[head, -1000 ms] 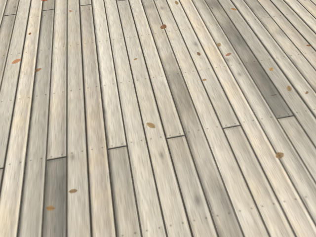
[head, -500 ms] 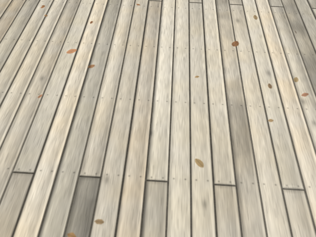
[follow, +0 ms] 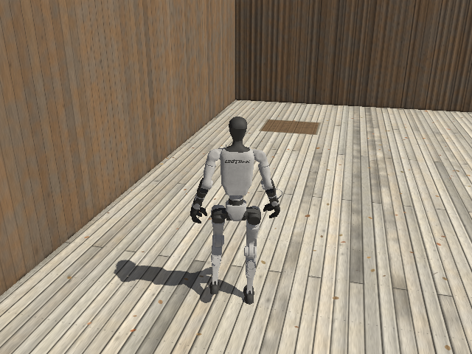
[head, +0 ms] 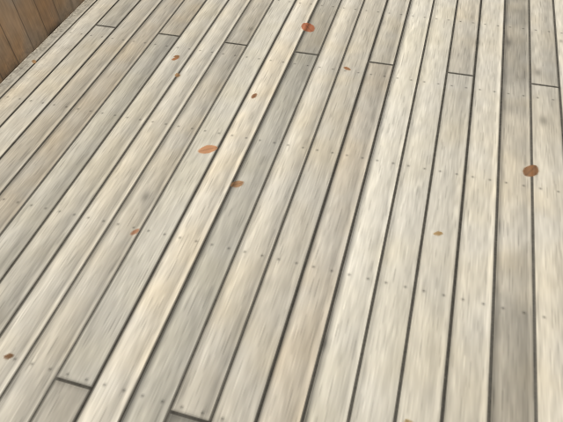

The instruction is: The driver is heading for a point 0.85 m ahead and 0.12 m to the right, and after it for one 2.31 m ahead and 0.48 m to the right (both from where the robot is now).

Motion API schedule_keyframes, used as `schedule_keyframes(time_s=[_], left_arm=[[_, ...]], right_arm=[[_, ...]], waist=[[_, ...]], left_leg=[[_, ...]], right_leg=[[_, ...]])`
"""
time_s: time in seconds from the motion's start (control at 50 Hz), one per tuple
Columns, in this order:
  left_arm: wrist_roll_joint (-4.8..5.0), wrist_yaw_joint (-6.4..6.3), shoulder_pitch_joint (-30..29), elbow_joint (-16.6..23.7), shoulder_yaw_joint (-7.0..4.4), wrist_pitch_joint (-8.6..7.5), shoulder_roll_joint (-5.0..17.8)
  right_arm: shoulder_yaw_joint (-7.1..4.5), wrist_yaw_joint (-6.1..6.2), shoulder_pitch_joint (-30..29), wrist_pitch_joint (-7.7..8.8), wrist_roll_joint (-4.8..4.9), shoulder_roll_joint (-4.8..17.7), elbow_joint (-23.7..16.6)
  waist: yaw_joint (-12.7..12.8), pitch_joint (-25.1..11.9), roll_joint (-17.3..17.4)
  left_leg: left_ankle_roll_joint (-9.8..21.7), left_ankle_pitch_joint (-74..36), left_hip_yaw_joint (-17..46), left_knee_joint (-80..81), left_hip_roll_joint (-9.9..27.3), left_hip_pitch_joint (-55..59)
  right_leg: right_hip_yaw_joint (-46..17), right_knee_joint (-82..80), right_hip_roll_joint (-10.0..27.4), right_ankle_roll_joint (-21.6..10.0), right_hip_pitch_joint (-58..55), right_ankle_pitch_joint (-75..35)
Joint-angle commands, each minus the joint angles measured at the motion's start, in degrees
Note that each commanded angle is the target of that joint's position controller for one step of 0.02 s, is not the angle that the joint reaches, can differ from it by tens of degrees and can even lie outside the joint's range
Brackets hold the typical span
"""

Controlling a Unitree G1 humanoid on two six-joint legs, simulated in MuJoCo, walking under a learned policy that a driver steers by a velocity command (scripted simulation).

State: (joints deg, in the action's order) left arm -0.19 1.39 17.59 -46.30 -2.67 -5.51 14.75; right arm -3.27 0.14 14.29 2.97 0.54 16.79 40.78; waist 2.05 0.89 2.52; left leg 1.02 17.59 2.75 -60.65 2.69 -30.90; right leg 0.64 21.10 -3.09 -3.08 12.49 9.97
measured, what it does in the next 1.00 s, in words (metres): walks ahead, turning right: left foot, then right foot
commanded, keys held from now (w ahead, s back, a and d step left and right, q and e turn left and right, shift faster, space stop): w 0.40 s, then w+e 0.60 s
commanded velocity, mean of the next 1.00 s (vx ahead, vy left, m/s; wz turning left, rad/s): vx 0.50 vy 0.00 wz -0.20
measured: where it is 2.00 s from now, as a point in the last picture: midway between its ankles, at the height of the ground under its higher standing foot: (346, 295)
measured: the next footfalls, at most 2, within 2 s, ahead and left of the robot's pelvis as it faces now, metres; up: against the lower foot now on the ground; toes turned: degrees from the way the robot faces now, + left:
left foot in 0.30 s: +0.33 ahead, +0.15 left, +0.00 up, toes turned +1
right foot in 0.86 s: +0.62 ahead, -0.10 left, +0.00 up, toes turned -13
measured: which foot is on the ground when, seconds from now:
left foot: up 0.00-0.28, down 0.30-0.86, up 0.88-1.00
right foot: down 0.00-0.32, up 0.34-0.84, down 0.86-1.00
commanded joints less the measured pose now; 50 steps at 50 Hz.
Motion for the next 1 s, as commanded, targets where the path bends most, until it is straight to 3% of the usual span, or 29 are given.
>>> schedule_keyframes(time_s=[0.02, 0.12, 0.18, 0.22, 0.26, 0.28, 0.3, 0.32, 0.34, 0.36, 0.38, 0.4, 0.42, 0.44, 0.5, 0.56, 0.64, 0.74, 0.76, 0.8, 0.82, 0.84, 0.86, 0.88, 0.9, 0.92, 0.94, 0.96, 1.0], left_arm=[[0.56, -0.53, -1.2, 2.8, -2.01, -0.82, 9.1], [1.23, -0.93, 2.3, 0.5, -2.18, 0.11, 10.5], [1.49, -0.98, 5.3, -1.3, -2.15, 0.85, 10.8], [1.61, -1.19, 6.0, -2.2, -2.36, 1.51, 11.4], [1.64, -1.50, 5.2, -2.5, -2.71, 2.11, 12.5], [1.76, -1.66, 4.1, -2.4, -2.69, 2.35, 12.7], [1.36, -1.79, 3.9, -2.0, -2.14, 2.42, 11.4], [-0.53, -1.95, 4.0, -0.1, -0.70, 2.15, 7.9], [0.39, -1.49, 11.0, 0.2, 0.78, 0.95, 2.7], [1.59, -1.08, 6.7, -0.3, -0.65, 0.08, 9.2], [2.42, -0.77, 1.3, 1.4, -1.26, -0.47, 11.0], [2.01, -0.97, -1.1, 1.6, -1.16, -0.58, 10.1], [1.30, -1.02, -1.7, 1.5, -1.34, -0.27, 9.5], [1.36, -0.91, -0.3, 1.0, -1.33, 0.37, 8.6], [1.63, -1.20, 0.0, 0.7, -1.03, 2.30, 6.0], [1.37, -1.20, -4.1, 2.0, -1.17, 2.58, 5.6], [1.15, -0.02, -10.7, 4.0, -0.60, 1.98, 4.4], [1.24, 1.64, -18.1, 8.5, -0.12, 1.99, 3.9], [1.26, 2.05, -18.6, 9.3, -0.24, 2.01, 4.1], [1.23, 2.56, -16.4, 10.1, -1.04, 2.21, 5.6], [1.20, 2.57, -12.2, 9.5, -1.92, 2.42, 7.1], [1.35, 2.19, -4.0, 7.7, -3.49, 2.51, 9.7], [1.42, 1.13, 5.8, 5.7, -5.46, 2.95, 14.2], [2.08, 0.59, 6.2, 5.7, -6.48, 2.92, 19.9], [1.69, 0.44, 8.0, 6.9, -5.08, 2.49, 15.3], [1.05, 0.32, 5.9, 6.7, -4.29, 2.07, 12.7], [1.13, 0.20, 2.4, 7.3, -3.98, 1.82, 11.5], [1.09, 0.11, -1.3, 8.1, -3.48, 1.84, 9.9], [0.28, -0.23, -4.6, 9.7, -2.91, 1.84, 8.3]], right_arm=[[-0.41, -0.07, -2.9, 0.88, -0.39, 2.3, -5.0], [0.31, -0.96, -11.3, 1.57, 0.06, 1.1, -6.5], [0.27, -1.70, -15.7, 1.90, 0.56, 1.4, -7.9], [0.08, -2.26, -17.1, 2.17, 0.62, 2.1, -8.7], [-0.57, -2.45, -14.4, 2.38, 0.45, 3.7, -8.2], [-1.44, -2.23, -9.1, 2.38, 0.15, 5.2, -6.7], [-2.79, -1.70, -0.4, 2.27, -0.14, 8.0, -4.2], [-3.89, -0.96, 10.3, 1.87, -0.79, 12.5, -2.5], [-4.07, -1.48, 10.8, 1.65, -0.69, 14.7, -1.5], [-2.71, -1.55, 9.5, 1.54, 0.04, 9.1, -1.9], [-2.00, -1.45, 5.7, 1.62, 0.16, 7.5, -2.1], [-1.65, -1.55, 2.3, 1.66, -0.27, 6.8, -2.4], [-1.30, -1.70, -0.1, 1.80, -0.72, 5.2, -2.4], [-1.09, -1.69, -1.4, 2.15, -1.22, 4.5, -2.3], [-1.49, -1.56, -1.5, 3.51, -1.11, 4.8, -0.4], [-1.88, -0.86, -0.1, 3.74, -1.58, 5.9, 1.5], [-1.90, -0.17, 0.7, 3.51, -1.18, 7.0, 3.1], [-2.44, 0.32, 5.3, 1.64, -0.23, 8.4, 6.3], [-2.58, 0.48, 5.3, 1.08, -0.03, 8.8, 6.5], [-2.99, 1.10, 4.1, 0.07, 0.12, 10.3, 6.1], [-3.19, 1.52, 3.6, -0.49, 0.09, 11.0, 5.8], [-3.09, 1.94, 2.7, -0.99, 0.15, 11.1, 5.5], [-2.46, 2.32, 3.1, -0.68, -0.42, 10.0, 4.3], [0.45, 0.88, 9.3, 1.11, -2.32, 1.1, 1.7], [-0.06, -0.13, 4.1, 3.57, -0.62, 5.1, 1.6], [-0.83, -0.75, -1.8, 4.95, 1.57, 7.8, -0.5], [-0.49, -0.59, -3.5, 5.65, 1.30, 7.1, -1.1], [-0.83, -0.18, -4.1, 5.67, -0.12, 7.2, -0.7], [-1.37, -0.10, -2.2, 4.34, -1.06, 7.4, -0.7]], waist=[[-0.6, -0.4, -7.1], [2.3, 1.0, -6.6], [3.5, 2.2, -6.6], [3.0, 2.8, -6.9], [0.5, 1.1, -7.6], [-2.8, -2.1, -7.4], [-6.7, -8.1, -6.2], [-10.1, -17.3, 2.1], [-5.8, -22.9, 16.5], [-7.9, -17.8, 8.9], [-7.4, -9.9, 6.0], [-5.7, -6.1, 1.4], [-4.1, -3.4, 0.6], [-2.4, -3.1, 2.1], [-1.1, -1.3, 2.0], [-2.0, 0.6, 0.5], [-4.3, 2.3, 0.0], [-6.8, 4.4, -0.8], [-6.5, 4.2, -0.4], [-4.2, 1.3, 1.8], [-1.7, -1.7, 2.9], [2.9, -6.0, 2.2], [7.1, -11.8, -2.4], [0.9, -17.2, -17.5], [4.8, -23.4, -11.2], [5.7, -15.4, -8.8], [3.4, -10.1, -4.3], [1.0, -6.1, -2.2], [-2.4, -4.4, -4.2]], left_leg=[[-1.2, -5.2, 0.8, 8.0, 3.3, -8.3], [-1.8, -19.1, -1.4, 23.9, 1.6, -3.6], [-1.1, -20.1, -1.8, 28.1, 0.5, -2.8], [0.3, -16.9, -1.7, 30.3, 0.1, -2.8], [2.0, -13.6, -2.8, 32.3, -1.3, 2.5], [3.4, -14.0, -4.3, 34.2, -2.8, 10.6], [5.3, -15.3, -3.5, 33.7, -1.7, 24.0], [9.3, -17.9, 10.6, 31.5, 10.5, 41.3], [17.6, -4.6, 36.0, 39.0, 20.2, 54.6], [15.7, 3.6, 35.9, 42.3, 18.3, 51.0], [13.7, 1.4, 27.7, 43.6, 16.3, 43.6], [12.8, -4.6, 22.2, 45.1, 13.9, 36.2], [12.4, -9.6, 17.6, 46.9, 12.2, 30.7], [12.0, -12.4, 14.5, 48.6, 11.2, 27.1], [12.3, -17.1, 7.4, 52.6, 10.7, 22.1], [11.5, -20.7, 1.7, 53.9, 10.4, 23.1], [8.9, -22.0, -5.8, 55.0, 8.8, 23.8], [7.9, -27.7, -8.7, 51.2, 12.3, 35.3], [7.4, -31.9, -9.3, 49.2, 12.9, 37.3], [6.0, -50.5, -11.1, 42.2, 13.1, 39.2], [5.2, -59.4, -12.1, 35.5, 12.7, 39.0], [3.6, -61.2, -13.7, 24.5, 10.9, 35.3], [1.3, -47.2, -13.8, 8.2, 8.6, 22.3], [-2.6, 8.2, -10.4, -12.7, -3.6, -5.3], [-1.8, 15.9, 2.3, -19.3, -5.0, -12.3], [-0.4, 10.9, 3.3, -18.4, -1.9, -16.5], [0.1, 6.1, 2.8, -13.5, 0.5, -15.1], [-0.4, 3.7, 2.3, -8.4, 2.1, -11.9], [-1.6, 1.4, 2.5, -4.0, 3.4, -5.3]], right_leg=[[-14.8, -12.3, 15.5, -10.4, -6.1, -8.9], [-7.7, -12.6, 13.3, -8.3, -5.9, -12.1], [-7.9, -11.4, 15.1, -7.9, -8.9, -12.4], [-8.5, -9.5, 16.8, -7.1, -12.3, -14.7], [-7.9, -5.3, 17.3, -5.9, -14.4, -23.6], [-5.9, 0.8, 15.7, -4.8, -13.6, -32.4], [-3.7, 11.3, 12.9, -3.1, -9.0, -33.6], [-0.9, 30.3, 8.8, -0.9, 3.4, -14.4], [-3.2, 46.2, 0.0, 1.6, 23.3, 22.6], [-7.7, 51.3, 3.4, 1.2, 29.8, 22.9], [-6.3, 50.8, 5.9, 0.7, 32.1, 17.2], [-4.9, 48.5, 8.2, 1.0, 30.0, 12.3], [-4.9, 45.6, 9.6, 1.6, 28.1, 9.2], [-5.4, 44.4, 10.9, 2.0, 24.8, 7.0], [-6.1, 41.4, 11.1, 3.3, 23.7, 3.3], [-7.9, 34.2, 10.2, 4.1, 27.5, -5.5], [-4.1, 21.2, 8.8, 3.4, 24.7, -16.7], [-1.2, 14.2, 7.7, 1.0, 28.8, -12.0], [-0.2, 13.6, 7.2, 0.3, 28.7, -9.0], [3.4, 13.6, 4.0, -1.7, 23.0, -2.8], [5.1, 13.9, 1.8, -3.0, 17.1, -0.1], [5.5, 10.8, -0.5, -4.9, 5.5, -2.3], [-4.0, 9.2, 4.2, -8.3, -12.6, -4.0], [-35.7, 5.9, 19.3, -19.4, -34.1, 3.5], [-47.9, -1.8, 22.2, -21.0, -38.1, 8.3], [-39.0, -3.2, 20.3, -17.9, -32.9, 4.5], [-32.2, -3.4, 17.8, -16.0, -24.5, -0.4], [-27.2, -4.3, 15.7, -14.7, -16.3, -6.5], [-23.2, -6.9, 13.4, -14.6, -7.3, -13.2]])
Keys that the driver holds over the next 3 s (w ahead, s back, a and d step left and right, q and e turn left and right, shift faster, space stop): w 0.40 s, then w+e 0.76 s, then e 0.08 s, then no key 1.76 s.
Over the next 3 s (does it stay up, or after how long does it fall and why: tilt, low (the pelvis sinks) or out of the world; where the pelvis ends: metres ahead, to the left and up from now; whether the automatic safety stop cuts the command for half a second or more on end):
stays up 0.83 -0.08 -0.01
